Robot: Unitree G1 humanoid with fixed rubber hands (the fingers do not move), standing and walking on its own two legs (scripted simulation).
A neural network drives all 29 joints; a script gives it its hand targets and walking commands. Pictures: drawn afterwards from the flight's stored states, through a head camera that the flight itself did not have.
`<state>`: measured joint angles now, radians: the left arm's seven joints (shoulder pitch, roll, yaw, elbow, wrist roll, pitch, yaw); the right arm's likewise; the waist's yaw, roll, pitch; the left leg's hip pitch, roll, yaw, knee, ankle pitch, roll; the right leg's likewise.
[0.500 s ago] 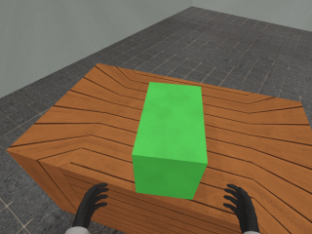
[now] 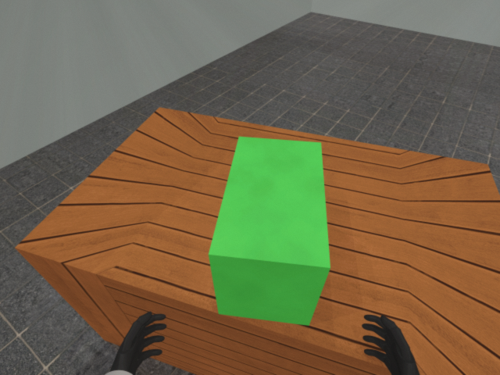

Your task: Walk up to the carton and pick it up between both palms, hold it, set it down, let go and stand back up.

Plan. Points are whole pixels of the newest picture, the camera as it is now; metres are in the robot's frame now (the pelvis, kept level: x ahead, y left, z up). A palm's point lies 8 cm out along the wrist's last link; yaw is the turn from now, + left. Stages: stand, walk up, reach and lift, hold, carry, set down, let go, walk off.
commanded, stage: set down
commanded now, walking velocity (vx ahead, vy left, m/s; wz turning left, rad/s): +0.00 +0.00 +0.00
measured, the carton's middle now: (271, 225) +0.42 +0.00 -0.03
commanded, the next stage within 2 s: let go in 0.46 s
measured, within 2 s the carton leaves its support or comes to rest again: neither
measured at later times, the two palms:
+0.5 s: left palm (140, 364) +0.16 +0.22 -0.08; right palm (404, 367) +0.16 -0.21 -0.06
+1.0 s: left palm (132, 374) +0.14 +0.23 -0.08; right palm (405, 366) +0.17 -0.21 -0.06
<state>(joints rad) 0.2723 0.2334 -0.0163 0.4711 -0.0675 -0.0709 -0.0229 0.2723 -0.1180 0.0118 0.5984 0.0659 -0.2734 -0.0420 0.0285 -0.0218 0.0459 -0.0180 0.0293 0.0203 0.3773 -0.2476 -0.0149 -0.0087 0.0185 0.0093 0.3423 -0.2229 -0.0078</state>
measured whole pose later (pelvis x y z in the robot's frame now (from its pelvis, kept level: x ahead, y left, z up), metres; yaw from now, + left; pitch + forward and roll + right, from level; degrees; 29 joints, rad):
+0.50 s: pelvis +0.00 +0.00 +0.00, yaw +0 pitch -6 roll +0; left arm 0.19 0.19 0.01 0.52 0.03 0.13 -0.01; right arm 0.17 -0.14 0.00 0.68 -0.01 -0.22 0.02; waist 0.01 -0.03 0.07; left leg -0.03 0.04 0.02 0.38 -0.25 -0.02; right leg -0.02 0.02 0.01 0.35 -0.23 -0.01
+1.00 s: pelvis -0.01 +0.00 +0.00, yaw +0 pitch -6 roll +0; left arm 0.20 0.19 0.00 0.55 0.02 0.12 0.02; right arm 0.15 -0.16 -0.03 0.66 -0.02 -0.17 0.03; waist 0.01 -0.01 0.06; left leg -0.07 0.03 0.03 0.43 -0.26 -0.01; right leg -0.06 0.01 0.01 0.40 -0.23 0.00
